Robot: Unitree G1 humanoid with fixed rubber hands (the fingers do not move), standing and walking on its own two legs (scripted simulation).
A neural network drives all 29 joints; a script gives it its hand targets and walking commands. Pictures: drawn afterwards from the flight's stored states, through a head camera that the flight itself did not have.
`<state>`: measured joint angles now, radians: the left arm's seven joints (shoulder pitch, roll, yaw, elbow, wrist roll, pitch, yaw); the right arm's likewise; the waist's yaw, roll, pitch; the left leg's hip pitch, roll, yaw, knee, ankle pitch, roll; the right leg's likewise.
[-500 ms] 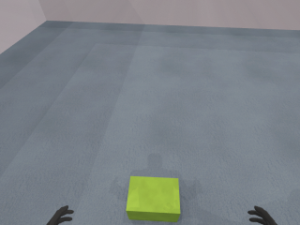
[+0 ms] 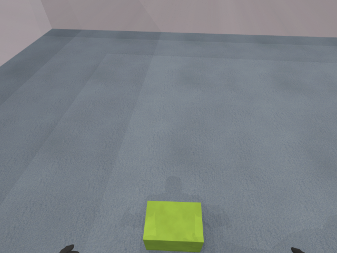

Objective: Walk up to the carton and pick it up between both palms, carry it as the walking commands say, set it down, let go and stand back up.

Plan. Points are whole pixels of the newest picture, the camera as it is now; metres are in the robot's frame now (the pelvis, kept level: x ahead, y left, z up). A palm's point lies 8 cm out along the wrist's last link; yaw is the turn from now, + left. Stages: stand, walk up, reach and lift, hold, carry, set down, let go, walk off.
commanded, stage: stand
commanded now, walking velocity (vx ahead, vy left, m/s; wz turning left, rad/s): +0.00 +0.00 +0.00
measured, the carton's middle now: (173, 226) +0.43 +0.02 -0.69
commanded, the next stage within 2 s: none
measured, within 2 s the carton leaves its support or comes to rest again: neither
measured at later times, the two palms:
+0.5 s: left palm out of the picture +0.08 +0.31 -0.10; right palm out of the picture +0.09 -0.30 -0.10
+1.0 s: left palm out of the picture +0.07 +0.32 -0.10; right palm out of the picture +0.08 -0.30 -0.09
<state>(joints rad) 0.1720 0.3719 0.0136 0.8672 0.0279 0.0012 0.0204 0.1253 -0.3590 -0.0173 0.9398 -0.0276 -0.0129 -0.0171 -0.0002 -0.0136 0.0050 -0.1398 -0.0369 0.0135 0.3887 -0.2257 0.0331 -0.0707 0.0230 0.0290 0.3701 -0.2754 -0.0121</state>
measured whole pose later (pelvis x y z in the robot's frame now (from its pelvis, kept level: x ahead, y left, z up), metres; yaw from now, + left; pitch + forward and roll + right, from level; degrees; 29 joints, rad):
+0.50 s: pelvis -0.01 +0.00 +0.00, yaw +0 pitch -2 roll +0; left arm 0.15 0.39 0.01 0.97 0.02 -0.01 0.01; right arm 0.11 -0.38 -0.01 1.03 -0.02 -0.02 -0.01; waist 0.00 -0.01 0.01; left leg -0.12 -0.04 0.01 0.33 -0.18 0.04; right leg -0.05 0.02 0.03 0.32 -0.23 -0.01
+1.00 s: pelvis -0.02 +0.01 +0.00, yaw +1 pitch -2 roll +0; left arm 0.14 0.39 0.01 1.02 0.02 -0.01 0.01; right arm 0.10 -0.38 -0.01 1.06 -0.01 -0.02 -0.01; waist 0.00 -0.01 0.02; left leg -0.12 -0.05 0.01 0.32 -0.16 0.04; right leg -0.05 0.01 0.02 0.30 -0.22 0.00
